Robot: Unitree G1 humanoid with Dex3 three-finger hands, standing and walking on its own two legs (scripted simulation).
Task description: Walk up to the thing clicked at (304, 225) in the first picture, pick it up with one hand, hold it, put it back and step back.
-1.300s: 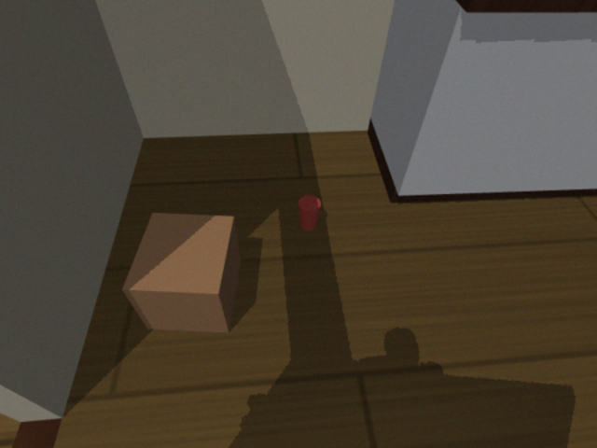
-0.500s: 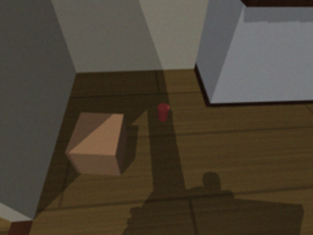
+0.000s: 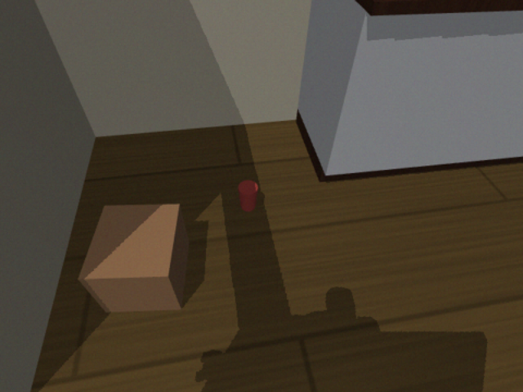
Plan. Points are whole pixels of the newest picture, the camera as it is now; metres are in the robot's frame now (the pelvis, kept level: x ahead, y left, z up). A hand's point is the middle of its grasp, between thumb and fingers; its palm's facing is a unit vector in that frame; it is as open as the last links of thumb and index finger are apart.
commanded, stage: walk up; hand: left
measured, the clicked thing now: (248, 197) +1.09 +0.04 -0.71
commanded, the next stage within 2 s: none
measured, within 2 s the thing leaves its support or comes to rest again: neither
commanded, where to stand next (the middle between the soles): +0.79 -0.12 m, yaw -10 degrees
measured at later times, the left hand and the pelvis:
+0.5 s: hand (146, 355) +0.22 +0.21 -0.16, palm faces -0.11 -0.94 -0.32, open 7.4 cm; pelvis +0.19 -0.06 -0.01, yaw -7 degrees
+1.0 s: hand (200, 201) +0.57 +0.15 -0.13, palm faces -0.24 -0.87 -0.42, open 7.4 cm; pelvis +0.40 -0.10 -0.03, yaw -11 degrees
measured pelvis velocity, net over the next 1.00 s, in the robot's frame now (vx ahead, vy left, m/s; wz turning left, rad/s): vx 0.40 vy -0.10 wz -0.19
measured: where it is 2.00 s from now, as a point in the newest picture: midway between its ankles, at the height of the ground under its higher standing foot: (282, 270)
